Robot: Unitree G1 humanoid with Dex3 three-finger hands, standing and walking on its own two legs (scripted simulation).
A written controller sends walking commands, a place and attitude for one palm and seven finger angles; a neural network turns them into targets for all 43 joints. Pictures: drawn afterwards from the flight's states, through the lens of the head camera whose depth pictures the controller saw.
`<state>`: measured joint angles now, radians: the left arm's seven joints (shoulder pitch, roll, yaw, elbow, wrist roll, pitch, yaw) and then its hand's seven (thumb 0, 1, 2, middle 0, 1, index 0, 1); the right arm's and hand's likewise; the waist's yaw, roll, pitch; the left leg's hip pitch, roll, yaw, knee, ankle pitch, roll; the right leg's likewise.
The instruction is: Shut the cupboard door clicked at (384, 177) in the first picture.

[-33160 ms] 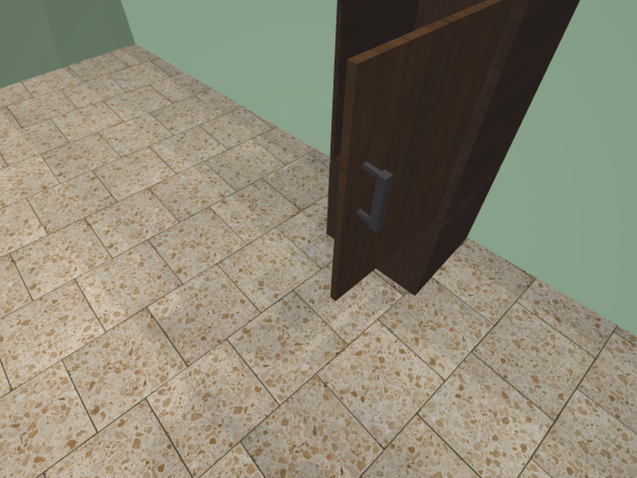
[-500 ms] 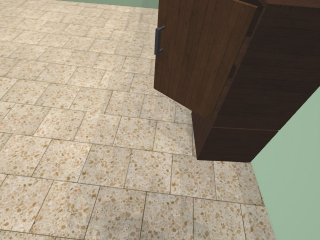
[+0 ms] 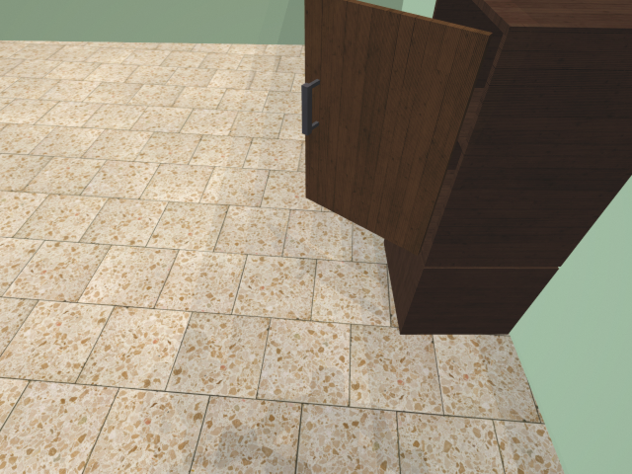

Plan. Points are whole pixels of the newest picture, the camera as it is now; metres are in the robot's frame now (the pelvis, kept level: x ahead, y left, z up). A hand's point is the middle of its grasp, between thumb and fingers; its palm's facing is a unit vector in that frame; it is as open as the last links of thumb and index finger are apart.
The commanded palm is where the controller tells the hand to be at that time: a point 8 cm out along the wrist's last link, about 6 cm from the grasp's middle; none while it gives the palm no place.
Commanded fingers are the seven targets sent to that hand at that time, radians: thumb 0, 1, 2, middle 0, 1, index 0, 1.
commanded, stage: let the arm hang, fingers relaxed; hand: left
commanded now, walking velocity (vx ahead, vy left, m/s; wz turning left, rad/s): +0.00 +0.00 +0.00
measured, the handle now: (311, 107) +0.95 +0.06 -0.01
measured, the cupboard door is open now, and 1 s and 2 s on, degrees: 52 52 52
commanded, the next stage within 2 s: look to check the result in 0.12 s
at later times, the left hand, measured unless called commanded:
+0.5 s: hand out of the picture +0.07 +0.24 -0.16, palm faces +0.00 -0.94 -0.33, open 7.4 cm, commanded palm none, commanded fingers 0.00 0.90 0.90 -0.20 -0.30 -0.20 -0.30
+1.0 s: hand out of the picture +0.09 +0.21 -0.17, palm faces +0.05 -0.95 -0.30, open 7.4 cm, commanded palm none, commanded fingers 0.00 0.90 0.90 -0.20 -0.30 -0.20 -0.30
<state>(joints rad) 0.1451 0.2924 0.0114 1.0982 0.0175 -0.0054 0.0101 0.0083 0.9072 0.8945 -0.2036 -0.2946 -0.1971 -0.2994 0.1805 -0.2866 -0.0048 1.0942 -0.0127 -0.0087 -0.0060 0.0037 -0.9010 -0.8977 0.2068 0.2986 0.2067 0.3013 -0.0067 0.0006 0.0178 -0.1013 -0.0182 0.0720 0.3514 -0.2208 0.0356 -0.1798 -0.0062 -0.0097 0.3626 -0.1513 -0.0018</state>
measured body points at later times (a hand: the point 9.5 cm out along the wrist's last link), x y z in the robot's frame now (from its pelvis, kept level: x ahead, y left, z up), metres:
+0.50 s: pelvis +0.02 -0.01 +0.00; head +0.03 -0.01 +0.45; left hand +0.07 +0.29 -0.14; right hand +0.08 -0.29 -0.14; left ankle -0.02 +0.09 -0.75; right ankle +0.03 -0.12 -0.75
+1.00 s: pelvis +0.02 -0.01 +0.00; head +0.04 -0.01 +0.45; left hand +0.08 +0.26 -0.15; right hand +0.09 -0.29 -0.15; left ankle -0.02 +0.09 -0.75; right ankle +0.03 -0.12 -0.75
